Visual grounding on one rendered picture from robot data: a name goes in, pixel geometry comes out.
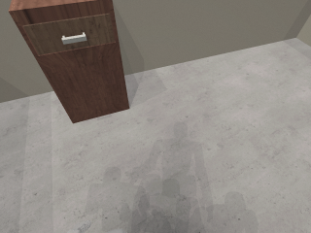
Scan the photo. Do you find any drawer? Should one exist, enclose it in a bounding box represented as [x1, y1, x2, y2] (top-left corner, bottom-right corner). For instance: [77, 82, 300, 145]
[23, 13, 115, 55]

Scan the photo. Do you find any handle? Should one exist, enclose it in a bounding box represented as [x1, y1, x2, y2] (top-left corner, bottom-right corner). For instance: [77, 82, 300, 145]
[61, 32, 87, 45]

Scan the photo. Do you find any robot left hand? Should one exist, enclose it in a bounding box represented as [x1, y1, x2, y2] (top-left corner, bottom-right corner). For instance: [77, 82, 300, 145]
[67, 220, 91, 233]

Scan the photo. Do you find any cabinet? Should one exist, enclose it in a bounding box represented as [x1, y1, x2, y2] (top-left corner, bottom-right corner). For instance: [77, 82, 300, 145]
[8, 0, 129, 123]

